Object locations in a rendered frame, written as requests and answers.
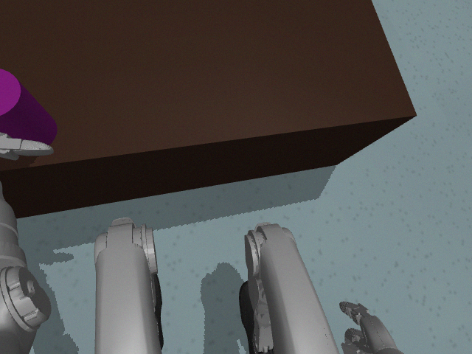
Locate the left robot hand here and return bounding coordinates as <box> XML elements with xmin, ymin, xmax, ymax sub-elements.
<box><xmin>0</xmin><ymin>132</ymin><xmax>54</xmax><ymax>160</ymax></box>

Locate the right robot hand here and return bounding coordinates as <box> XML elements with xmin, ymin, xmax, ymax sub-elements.
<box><xmin>339</xmin><ymin>302</ymin><xmax>397</xmax><ymax>354</ymax></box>

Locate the left robot arm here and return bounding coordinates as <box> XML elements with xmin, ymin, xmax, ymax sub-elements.
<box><xmin>0</xmin><ymin>181</ymin><xmax>52</xmax><ymax>354</ymax></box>

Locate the right robot foot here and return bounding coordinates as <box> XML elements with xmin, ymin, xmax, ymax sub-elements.
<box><xmin>239</xmin><ymin>281</ymin><xmax>274</xmax><ymax>354</ymax></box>

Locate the can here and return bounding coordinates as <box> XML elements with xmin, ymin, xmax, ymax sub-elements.
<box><xmin>0</xmin><ymin>69</ymin><xmax>58</xmax><ymax>145</ymax></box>

